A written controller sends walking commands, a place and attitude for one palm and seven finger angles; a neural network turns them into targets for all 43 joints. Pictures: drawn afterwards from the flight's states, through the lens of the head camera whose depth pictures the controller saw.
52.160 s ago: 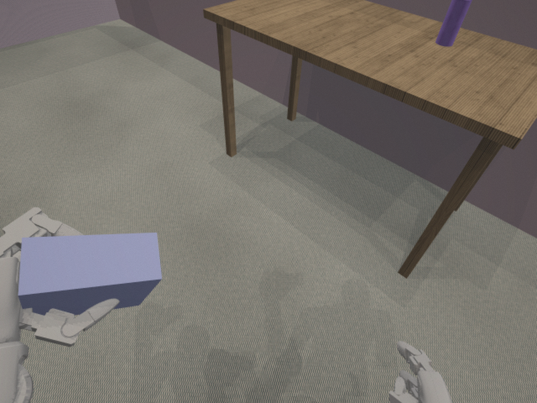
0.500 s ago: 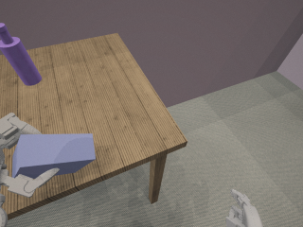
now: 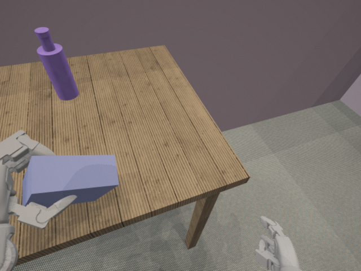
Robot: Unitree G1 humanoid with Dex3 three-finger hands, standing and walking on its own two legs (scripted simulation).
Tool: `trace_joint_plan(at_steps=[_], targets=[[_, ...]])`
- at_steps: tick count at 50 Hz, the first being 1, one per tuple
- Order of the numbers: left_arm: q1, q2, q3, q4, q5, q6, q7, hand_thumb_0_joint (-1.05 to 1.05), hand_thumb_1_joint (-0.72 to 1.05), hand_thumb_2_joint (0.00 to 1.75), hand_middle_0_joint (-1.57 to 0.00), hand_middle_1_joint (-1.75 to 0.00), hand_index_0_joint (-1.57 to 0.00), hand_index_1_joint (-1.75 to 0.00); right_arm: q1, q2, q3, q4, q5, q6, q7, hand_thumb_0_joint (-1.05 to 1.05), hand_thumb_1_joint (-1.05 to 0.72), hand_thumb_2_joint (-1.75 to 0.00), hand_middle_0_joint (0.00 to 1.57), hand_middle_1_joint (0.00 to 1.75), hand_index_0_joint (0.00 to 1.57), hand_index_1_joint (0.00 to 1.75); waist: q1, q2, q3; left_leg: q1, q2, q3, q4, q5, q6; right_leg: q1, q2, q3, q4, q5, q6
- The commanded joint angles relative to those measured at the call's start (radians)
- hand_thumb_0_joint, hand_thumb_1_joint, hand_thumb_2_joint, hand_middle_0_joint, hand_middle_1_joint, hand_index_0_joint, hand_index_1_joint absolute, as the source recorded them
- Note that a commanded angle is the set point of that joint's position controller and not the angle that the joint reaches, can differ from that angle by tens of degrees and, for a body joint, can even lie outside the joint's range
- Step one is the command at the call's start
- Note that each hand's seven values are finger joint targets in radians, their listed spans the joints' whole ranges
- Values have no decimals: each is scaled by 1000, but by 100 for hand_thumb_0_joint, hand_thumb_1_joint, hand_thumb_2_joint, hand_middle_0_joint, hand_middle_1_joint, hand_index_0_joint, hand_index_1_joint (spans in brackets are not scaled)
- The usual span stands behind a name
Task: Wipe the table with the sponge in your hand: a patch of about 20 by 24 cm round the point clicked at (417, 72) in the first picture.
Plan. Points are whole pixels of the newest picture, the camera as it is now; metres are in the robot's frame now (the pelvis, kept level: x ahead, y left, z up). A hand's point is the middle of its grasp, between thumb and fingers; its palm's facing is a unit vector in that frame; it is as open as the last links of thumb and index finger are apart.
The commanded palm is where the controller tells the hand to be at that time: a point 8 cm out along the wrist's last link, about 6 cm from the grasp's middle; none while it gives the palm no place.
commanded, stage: come to a stop and stand still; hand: left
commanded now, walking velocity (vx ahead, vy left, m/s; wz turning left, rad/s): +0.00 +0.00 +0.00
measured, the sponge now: (81, 181) +0.24 +0.20 +0.11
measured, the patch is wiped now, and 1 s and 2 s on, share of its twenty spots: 1.00 1.00 1.00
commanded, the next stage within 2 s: look again from close up in 0.34 s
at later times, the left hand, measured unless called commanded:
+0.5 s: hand (18, 168) +0.22 +0.27 +0.18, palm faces +0.38 -0.78 -0.49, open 9.7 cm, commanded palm +0.14 +0.30 +0.17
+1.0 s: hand (15, 169) +0.22 +0.28 +0.18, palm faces +0.47 -0.80 -0.37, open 9.7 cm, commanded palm +0.14 +0.28 +0.17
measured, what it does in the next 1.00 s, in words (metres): stands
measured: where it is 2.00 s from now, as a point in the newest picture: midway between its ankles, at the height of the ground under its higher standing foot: outside the picture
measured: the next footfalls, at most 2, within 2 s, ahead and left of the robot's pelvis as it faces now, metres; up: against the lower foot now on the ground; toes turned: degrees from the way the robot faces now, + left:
none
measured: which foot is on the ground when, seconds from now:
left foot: down 0.00-1.00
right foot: down 0.00-1.00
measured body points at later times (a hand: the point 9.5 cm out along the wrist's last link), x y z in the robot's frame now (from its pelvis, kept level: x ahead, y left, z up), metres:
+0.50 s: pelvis -0.01 +0.01 +0.00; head +0.01 +0.03 +0.44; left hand +0.20 +0.31 +0.20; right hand +0.16 -0.20 -0.08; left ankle +0.00 +0.09 -0.74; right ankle -0.01 -0.11 -0.74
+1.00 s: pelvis -0.02 +0.00 -0.01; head +0.03 +0.03 +0.44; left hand +0.19 +0.32 +0.20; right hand +0.17 -0.22 -0.08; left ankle +0.00 +0.09 -0.74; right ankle -0.01 -0.11 -0.74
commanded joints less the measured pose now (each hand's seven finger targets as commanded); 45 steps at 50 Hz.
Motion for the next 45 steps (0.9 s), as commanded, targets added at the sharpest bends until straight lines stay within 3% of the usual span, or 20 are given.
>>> trace_joint_plan(at_steps=[1, 12, 13, 21, 22, 23, 24, 25, 27, 28, 31, 32, 33, 36, 37, 38, 42, 43, 44, 45], targets=[[-62, 161, 111, -233, -8, -83, 14, 0, 10, 130, -120, -160, -120, -160, -64, -136, -56, -149, -3, -52, -10, 0, -90, -90, 20, 30, 20, 30, -6, 118, -160, 1, 140, -125, -87, 255, -22, 98, -93, 69, 1, 211, -12], [-46, 171, 127, -241, -3, -100, 14, 0, 10, 130, -120, -160, -120, -160, -61, -138, -61, -140, -1, -72, -10, 0, -90, -90, 20, 30, 20, 30, -8, 128, -153, 6, 140, -134, -108, 235, -49, 78, -75, 47, 17, 151, -11], [-37, 139, 100, -221, -7, -101, 10, 0, 10, 130, -120, -160, -120, -160, -52, -139, -56, -137, -8, -67, -9, 0, -90, -90, 20, 30, 20, 30, -8, 132, -140, -15, 140, -148, -126, 217, -52, 80, -69, 38, 14, 128, -11], [-62, 152, 115, -211, -2, -101, 13, 0, 10, 130, -120, -160, -120, -160, -48, -141, -64, -140, -2, -71, -10, 0, -90, -90, 20, 30, 20, 30, -10, 94, -129, -57, 135, -143, -124, 97, -35, 102, -86, 62, -5, 135, -14], [-938, 938, 323, -493, 21, -237, 21, 0, 10, 130, -120, -160, -120, -160, 139, -236, 140, -280, 70, -32, -95, 0, -90, -90, 20, 30, 20, 30, -66, 347, -136, -237, 98, -170, -197, -115, 4, 315, 62, 24, 147, -49, 66], [-619, 468, 404, -93, 64, -186, 8, 0, 10, 130, -120, -160, -120, -160, 48, -98, -30, -188, 39, -70, -88, 0, -90, -90, 20, 30, 20, 30, 18, 184, -140, -149, 171, -190, -140, -147, 11, 51, -11, 24, 161, -157, 29], [-471, 380, 279, 81, 36, -167, 7, 0, 10, 130, -120, -160, -120, -160, -22, -148, -9, -141, -3, -90, -43, 0, -90, -90, 20, 30, 20, 30, 13, 136, -61, -61, 112, -143, -115, -1, -21, -103, -42, 28, 85, -131, -3], [-361, 417, 311, 99, 25, -175, 0, 0, 10, 130, -120, -160, -120, -160, 7, -189, -39, -136, -20, -100, -18, 0, -90, -90, 20, 30, 20, 30, 19, 110, -100, -32, 109, -121, -72, 49, -34, -137, -57, 72, 55, -70, -21], [-213, 309, 204, 71, -6, -190, -26, 0, 10, 130, -120, -160, -120, -160, -21, -199, -38, -124, -23, -120, 23, 0, -90, -90, 20, 30, 20, 30, 24, 108, -173, -29, 93, -111, -44, 43, -28, -129, -74, 120, 69, -30, -36], [-128, 258, 161, 1, -14, -206, -32, 0, 10, 130, -120, -160, -120, -160, 51, -190, -48, -139, -16, -125, 38, 0, -90, -90, 20, 30, 20, 30, 29, 58, -172, -53, 89, -110, -23, 119, -26, -94, -88, 100, 58, 55, -35], [2, 228, 130, -82, -50, -224, -25, 0, 10, 130, -120, -160, -120, -160, 57, -202, -55, -143, 3, -156, 73, 0, -90, -90, 20, 30, 20, 30, 45, 6, -225, -19, 65, -98, 28, 298, -26, -55, -104, 118, 73, 229, -30], [5, 258, 159, -50, -51, -214, -14, 0, 10, 130, -120, -160, -120, -160, 24, -215, -55, -131, 7, -158, 75, 0, -90, -90, 20, 30, 20, 30, 43, 19, -255, 12, 68, -92, 24, 298, -20, -70, -90, 123, 93, 224, -24], [5, 236, 150, -73, -51, -223, -10, 0, 10, 130, -120, -160, -120, -160, 67, -195, -54, -133, 9, -158, 66, 0, -90, -90, 20, 30, 20, 30, 43, -11, -244, -14, 68, -95, 25, 368, -29, -39, -99, 91, 95, 283, -16], [-69, 318, 219, -76, -52, -237, 8, 0, 10, 130, -120, -160, -120, -160, 45, -210, -53, -123, 4, -155, 46, 0, -90, -90, 20, 30, 20, 30, 40, -15, -232, -44, 50, -101, 42, 325, -28, -24, -116, 121, 82, 318, -20], [-127, 382, 260, -87, -42, -236, 16, 0, 10, 130, -120, -160, -120, -160, 25, -228, -57, -107, -1, -148, 43, 0, -90, -90, 20, 30, 20, 30, 32, 27, -261, -27, 46, -109, 47, 288, -19, -35, -110, 147, 89, 277, -26], [-139, 308, 200, -79, -41, -240, 11, 0, 10, 130, -120, -160, -120, -160, 48, -194, -51, -98, 0, -142, 35, 0, -90, -90, 20, 30, 20, 30, 27, 50, -246, -47, 50, -108, 45, 308, -21, -8, -126, 117, 91, 294, -26], [-187, 340, 188, -144, -36, -233, 24, 0, 10, 130, -120, -160, -120, -160, 20, -217, -55, -91, 1, -149, 38, 0, -90, -90, 20, 30, 20, 30, 30, 124, -260, -9, 41, -123, 59, 289, -14, -29, -119, 148, 92, 265, -35], [-1078, 857, 608, -469, 137, -313, -3, 0, 10, 130, -120, -160, -120, -160, 107, -134, -54, -78, -52, -190, 44, 0, -90, -90, 20, 30, 20, 30, 32, 25, -47, -93, 54, -44, 113, 243, -16, -241, -80, 226, -47, 186, 11], [-479, 305, 206, 97, 37, -257, -50, 0, 10, 130, -120, -160, -120, -160, -18, -89, -25, -45, -35, -197, 41, 0, -90, -90, 20, 30, 20, 30, 6, -23, -166, 14, 25, -86, 79, 190, -20, -180, -128, 232, -4, 133, -67], [-288, 177, 123, 59, 17, -237, -55, 0, 10, 130, -120, -160, -120, -160, 3, -161, -73, -105, -8, -205, 42, 0, -90, -90, 20, 30, 20, 30, 30, 88, -191, 54, 31, -62, 75, 189, -25, -85, -116, 273, -17, 203, -35]])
